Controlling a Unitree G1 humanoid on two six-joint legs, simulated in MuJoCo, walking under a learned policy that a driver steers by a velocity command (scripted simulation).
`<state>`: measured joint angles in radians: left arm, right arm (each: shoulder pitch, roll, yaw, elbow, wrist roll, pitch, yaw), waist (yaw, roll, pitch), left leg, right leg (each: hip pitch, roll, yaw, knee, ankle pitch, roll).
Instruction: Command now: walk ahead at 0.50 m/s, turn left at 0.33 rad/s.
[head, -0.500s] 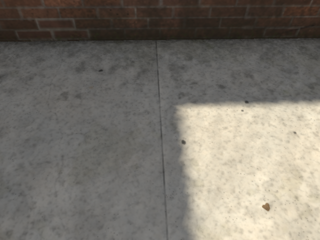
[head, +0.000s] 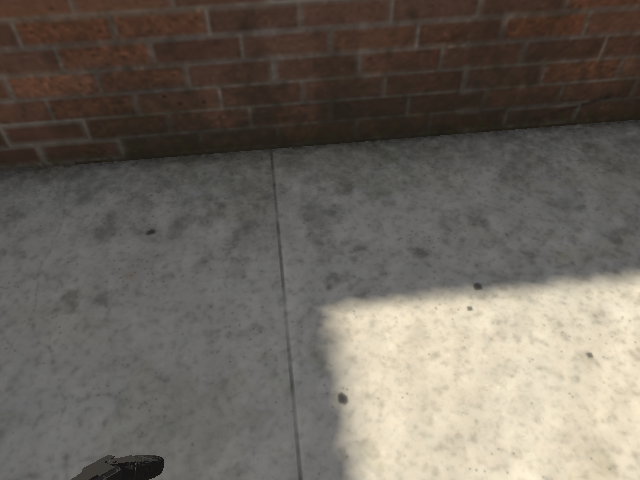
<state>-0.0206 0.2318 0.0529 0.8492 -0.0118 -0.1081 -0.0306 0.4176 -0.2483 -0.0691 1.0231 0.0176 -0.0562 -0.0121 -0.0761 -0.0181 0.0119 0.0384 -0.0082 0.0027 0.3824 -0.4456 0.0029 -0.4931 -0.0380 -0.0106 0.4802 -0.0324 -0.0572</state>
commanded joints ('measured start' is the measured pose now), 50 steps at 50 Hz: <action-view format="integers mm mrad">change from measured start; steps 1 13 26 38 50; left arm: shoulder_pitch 448 213 266 113 59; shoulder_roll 334 144 249 122 174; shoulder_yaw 101 50 79 37 37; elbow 61 60 53 -83 -109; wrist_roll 24 32 -19 27 29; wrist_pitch -5 -12 61 3 -38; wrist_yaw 19 45 61 40 -1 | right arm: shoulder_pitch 59 -188 -155 -168 -69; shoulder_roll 10 -55 -165 -176 -170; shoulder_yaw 21 -34 -76 -54 -42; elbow -97 -182 -263 -299 -233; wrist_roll -7 5 13 -6 -9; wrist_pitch -25 26 23 -22 9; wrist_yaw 2 6 63 3 -18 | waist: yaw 177 66 -50 82 71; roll -210 -40 -58 47 141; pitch -387 20 -96 -36 -52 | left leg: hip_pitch -627 -752 -287 -247 -36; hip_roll -25 165 -49 162 147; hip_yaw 2 -106 145 -265 -236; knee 742 618 190 -176 118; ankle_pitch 114 370 288 549 887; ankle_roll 21 26 163 286 138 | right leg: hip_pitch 926 340 524 -137 89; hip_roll -375 -241 -230 -76 52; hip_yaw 538 -21 -263 54 -16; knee -28 -369 189 413 -57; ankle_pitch -120 9 688 -118 94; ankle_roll -221 -119 -9 110 -3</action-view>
